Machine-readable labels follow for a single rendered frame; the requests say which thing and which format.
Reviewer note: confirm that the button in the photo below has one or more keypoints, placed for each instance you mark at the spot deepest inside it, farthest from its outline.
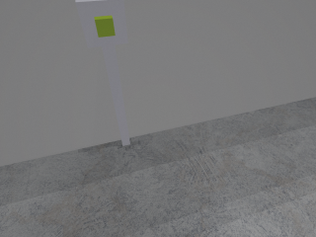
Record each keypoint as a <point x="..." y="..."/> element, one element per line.
<point x="105" y="26"/>

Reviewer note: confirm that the panel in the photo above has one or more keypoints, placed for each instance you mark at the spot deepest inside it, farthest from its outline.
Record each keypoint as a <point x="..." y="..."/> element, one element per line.
<point x="87" y="11"/>

